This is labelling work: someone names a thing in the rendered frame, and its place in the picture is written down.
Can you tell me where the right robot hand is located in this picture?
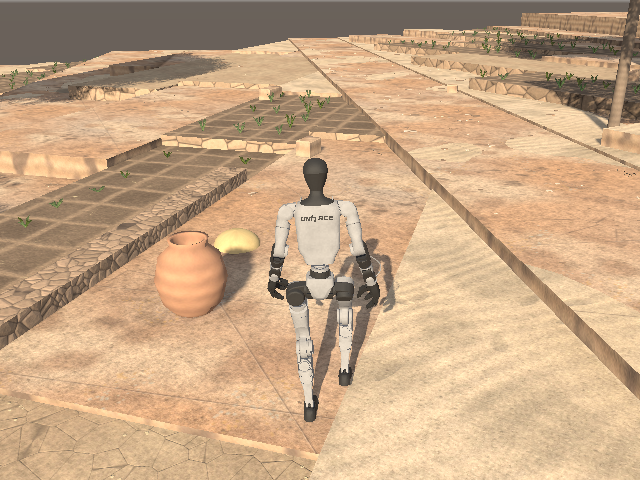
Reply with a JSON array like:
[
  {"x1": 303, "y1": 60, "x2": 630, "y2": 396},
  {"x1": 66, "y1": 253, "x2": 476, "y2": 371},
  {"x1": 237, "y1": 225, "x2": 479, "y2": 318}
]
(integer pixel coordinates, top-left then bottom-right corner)
[{"x1": 357, "y1": 282, "x2": 380, "y2": 309}]

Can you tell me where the left robot upper arm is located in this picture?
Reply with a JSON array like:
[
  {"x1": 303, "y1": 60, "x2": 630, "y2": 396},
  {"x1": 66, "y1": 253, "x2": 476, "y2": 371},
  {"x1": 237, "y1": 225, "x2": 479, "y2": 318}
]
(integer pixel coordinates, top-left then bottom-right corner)
[{"x1": 273, "y1": 202, "x2": 296, "y2": 258}]

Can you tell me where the right robot upper arm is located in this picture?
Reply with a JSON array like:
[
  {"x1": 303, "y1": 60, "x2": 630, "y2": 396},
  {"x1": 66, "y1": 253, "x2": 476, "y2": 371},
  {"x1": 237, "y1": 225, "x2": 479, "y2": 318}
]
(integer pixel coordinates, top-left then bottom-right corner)
[{"x1": 337, "y1": 200, "x2": 366, "y2": 256}]

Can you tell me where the left robot hand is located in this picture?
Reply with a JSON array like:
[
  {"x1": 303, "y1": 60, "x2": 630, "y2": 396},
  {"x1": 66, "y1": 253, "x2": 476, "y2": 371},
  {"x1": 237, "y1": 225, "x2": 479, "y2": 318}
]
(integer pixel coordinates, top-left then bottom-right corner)
[{"x1": 267, "y1": 278, "x2": 289, "y2": 300}]

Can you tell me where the robot left forearm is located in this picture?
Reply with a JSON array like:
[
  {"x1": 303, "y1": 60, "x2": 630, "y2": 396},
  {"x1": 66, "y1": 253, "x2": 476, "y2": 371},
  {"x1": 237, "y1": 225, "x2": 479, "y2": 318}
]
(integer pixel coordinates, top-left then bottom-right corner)
[{"x1": 269, "y1": 243, "x2": 285, "y2": 282}]

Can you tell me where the robot right forearm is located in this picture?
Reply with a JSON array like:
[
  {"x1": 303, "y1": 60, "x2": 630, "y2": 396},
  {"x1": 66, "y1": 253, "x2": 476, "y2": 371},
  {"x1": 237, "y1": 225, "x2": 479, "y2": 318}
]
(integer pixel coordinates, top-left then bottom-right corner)
[{"x1": 356, "y1": 241, "x2": 377, "y2": 286}]

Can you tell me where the left robot thigh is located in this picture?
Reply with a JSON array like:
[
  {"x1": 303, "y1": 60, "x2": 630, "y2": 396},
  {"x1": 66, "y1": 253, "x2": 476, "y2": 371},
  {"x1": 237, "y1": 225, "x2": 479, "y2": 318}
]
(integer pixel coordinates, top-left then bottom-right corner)
[{"x1": 286, "y1": 281, "x2": 314, "y2": 358}]

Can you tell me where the right robot foot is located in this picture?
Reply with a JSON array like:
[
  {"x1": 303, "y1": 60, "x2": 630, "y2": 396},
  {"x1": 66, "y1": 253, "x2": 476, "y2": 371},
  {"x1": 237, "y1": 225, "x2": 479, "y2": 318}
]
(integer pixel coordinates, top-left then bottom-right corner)
[{"x1": 338, "y1": 367, "x2": 353, "y2": 386}]

